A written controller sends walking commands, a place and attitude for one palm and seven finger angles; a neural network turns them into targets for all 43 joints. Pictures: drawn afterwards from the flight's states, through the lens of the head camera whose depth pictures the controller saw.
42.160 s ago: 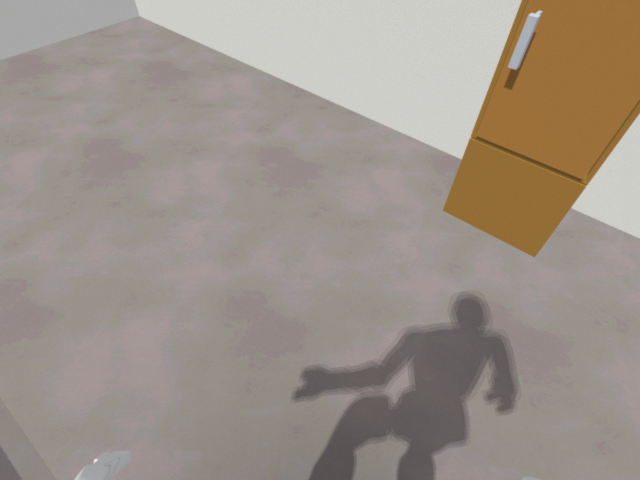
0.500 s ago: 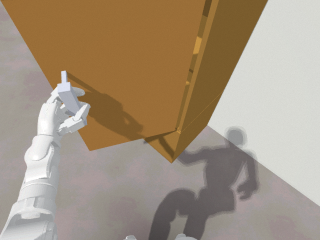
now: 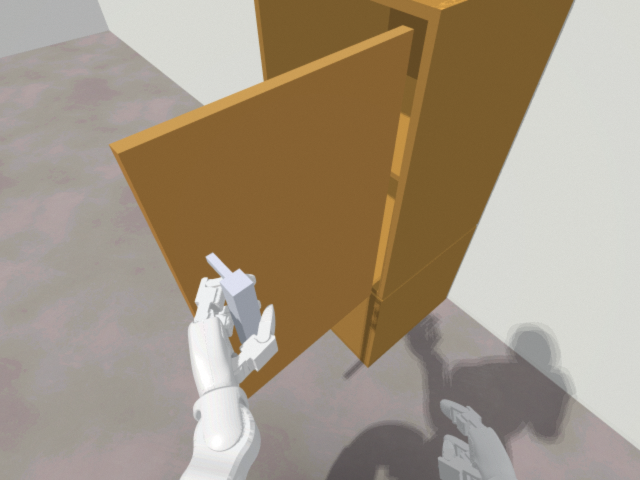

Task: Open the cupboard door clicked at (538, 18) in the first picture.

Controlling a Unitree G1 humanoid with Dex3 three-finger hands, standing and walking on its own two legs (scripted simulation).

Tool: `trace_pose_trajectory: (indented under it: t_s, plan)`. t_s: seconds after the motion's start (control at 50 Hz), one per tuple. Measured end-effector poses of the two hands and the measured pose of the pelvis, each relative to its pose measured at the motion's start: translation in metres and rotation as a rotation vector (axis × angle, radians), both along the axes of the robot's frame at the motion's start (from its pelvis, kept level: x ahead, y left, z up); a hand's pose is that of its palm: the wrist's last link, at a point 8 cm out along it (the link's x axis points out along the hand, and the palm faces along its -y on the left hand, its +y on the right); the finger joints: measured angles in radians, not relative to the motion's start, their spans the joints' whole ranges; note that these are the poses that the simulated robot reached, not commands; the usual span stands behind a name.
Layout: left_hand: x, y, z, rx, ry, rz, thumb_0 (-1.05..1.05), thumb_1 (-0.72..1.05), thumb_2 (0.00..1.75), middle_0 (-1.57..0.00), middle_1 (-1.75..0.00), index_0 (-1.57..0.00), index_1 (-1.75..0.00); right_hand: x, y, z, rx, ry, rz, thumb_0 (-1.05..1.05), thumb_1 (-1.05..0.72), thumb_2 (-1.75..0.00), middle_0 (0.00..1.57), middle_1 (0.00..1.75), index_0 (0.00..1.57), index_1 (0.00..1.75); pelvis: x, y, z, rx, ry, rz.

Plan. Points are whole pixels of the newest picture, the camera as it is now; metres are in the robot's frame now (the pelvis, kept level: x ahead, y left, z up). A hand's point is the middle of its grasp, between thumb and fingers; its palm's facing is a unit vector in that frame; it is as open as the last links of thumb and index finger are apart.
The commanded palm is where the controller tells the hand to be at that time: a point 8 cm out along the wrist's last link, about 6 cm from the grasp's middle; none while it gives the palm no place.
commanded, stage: open thumb and fingers to let go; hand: left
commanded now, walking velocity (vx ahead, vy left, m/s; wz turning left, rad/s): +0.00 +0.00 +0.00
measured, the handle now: (235, 304) +0.32 +0.12 +0.06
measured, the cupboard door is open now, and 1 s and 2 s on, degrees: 92 94 95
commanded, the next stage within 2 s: slide the hand sideways off the handle in 0.88 s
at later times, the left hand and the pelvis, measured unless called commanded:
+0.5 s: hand (273, 336) +0.28 +0.07 +0.06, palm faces +0.40 -0.92 -0.01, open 11.1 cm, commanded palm +0.23 +0.12 +0.06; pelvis -0.01 -0.05 +0.00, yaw +3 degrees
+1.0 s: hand (271, 337) +0.28 +0.07 +0.06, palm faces +0.34 -0.94 -0.01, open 14.9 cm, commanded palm +0.24 +0.12 +0.06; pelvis -0.02 -0.03 +0.00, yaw +3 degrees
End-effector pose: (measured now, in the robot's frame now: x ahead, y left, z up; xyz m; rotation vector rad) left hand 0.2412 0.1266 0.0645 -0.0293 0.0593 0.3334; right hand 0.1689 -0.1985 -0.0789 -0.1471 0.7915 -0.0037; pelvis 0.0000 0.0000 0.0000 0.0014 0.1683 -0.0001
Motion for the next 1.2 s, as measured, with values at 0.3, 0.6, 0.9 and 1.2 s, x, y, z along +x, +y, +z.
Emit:
trace_pose_trajectory:
  t_s: [0.3,0.6,0.9,1.2]
  plan:
    - [-0.002,-0.014,-0.004,0.063,-0.02,0.074,0.02,0.48,0.71,-0.34,-1.29,-0.34,-1.31,-0.02,-0.058,-0.025,-0.056,0.077,-0.011,0.01,-0.91,-0.89,0.2,0.3,0.2,0.3,-0.01,-0.039,-0.004,0.031,0.015,0.045]
    - [-0.002,-0.015,-0.006,0.048,-0.032,0.067,0.0,-0.3,0.38,-0.31,-1.19,-0.3,-1.19,-0.021,-0.075,-0.027,-0.046,0.059,-0.019,0.01,-0.91,-0.89,0.2,0.3,0.2,0.3,-0.015,-0.052,-0.003,0.044,0.012,0.044]
    - [0.0,-0.013,-0.007,0.043,-0.034,0.032,-0.01,-0.49,0.3,-0.3,-0.69,-0.29,-0.72,-0.017,-0.061,-0.027,-0.039,0.05,-0.002,0.01,-0.91,-0.89,0.2,0.3,0.2,0.3,-0.016,-0.043,-0.004,0.037,0.017,0.045]
    - [-0.005,0.011,-0.007,0.084,-0.048,-0.482,-0.01,-0.5,0.3,-0.22,-0.38,-0.17,-0.38,-0.025,-0.038,-0.018,-0.048,-0.001,-0.026,0.01,-0.91,-0.89,0.2,0.3,0.2,0.3,-0.023,-0.012,-0.005,0.007,-0.008,0.042]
